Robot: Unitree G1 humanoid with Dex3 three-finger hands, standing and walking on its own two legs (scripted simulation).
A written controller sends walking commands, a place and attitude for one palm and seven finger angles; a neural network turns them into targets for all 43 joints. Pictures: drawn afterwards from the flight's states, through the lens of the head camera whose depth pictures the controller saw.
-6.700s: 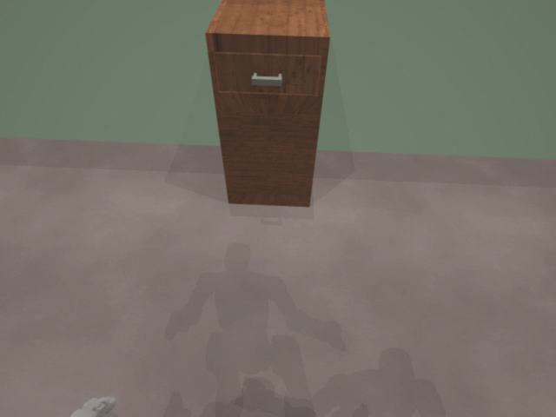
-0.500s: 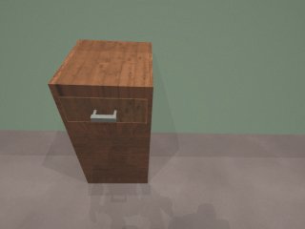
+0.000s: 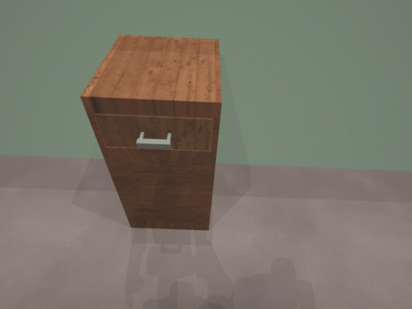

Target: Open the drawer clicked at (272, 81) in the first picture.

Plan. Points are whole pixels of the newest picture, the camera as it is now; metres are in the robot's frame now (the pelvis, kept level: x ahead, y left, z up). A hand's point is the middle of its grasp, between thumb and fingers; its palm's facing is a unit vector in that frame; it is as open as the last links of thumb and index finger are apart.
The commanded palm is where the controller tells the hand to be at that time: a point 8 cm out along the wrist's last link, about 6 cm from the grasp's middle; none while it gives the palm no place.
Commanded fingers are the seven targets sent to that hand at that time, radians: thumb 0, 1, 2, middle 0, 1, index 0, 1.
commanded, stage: shuffle to correct the standing spot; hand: left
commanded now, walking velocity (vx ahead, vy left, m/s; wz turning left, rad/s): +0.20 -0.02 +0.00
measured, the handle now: (154, 139) +0.62 +0.20 -0.09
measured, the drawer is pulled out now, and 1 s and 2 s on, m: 0.00 0.00 0.00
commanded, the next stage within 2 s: come to a stop and stand still in 0.46 s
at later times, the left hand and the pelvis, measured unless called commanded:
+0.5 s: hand out of the picture +0.10 +0.17 -0.17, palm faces +0.07 -0.98 -0.20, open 7.3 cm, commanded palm none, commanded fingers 0.00 0.90 0.90 -0.20 -0.30 -0.20 -0.30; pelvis +0.08 -0.01 +0.00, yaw +0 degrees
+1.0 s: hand (121, 295) +0.19 +0.21 -0.18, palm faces -0.01 -0.97 -0.24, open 7.4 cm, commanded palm none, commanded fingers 0.00 0.90 0.90 -0.20 -0.30 -0.20 -0.30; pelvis +0.14 +0.01 -0.01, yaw -4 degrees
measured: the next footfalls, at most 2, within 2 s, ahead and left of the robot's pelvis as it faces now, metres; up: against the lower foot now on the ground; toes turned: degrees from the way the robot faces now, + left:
right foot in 0.40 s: +0.10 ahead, -0.12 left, +0.00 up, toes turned -7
left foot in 0.70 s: +0.28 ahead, +0.12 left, +0.00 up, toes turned +6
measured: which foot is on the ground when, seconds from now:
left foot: down 0.00-0.40, up 0.42-0.68, down 0.70-1.00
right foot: down 0.00-0.12, up 0.14-0.38, down 0.40-0.74, up 0.76-1.00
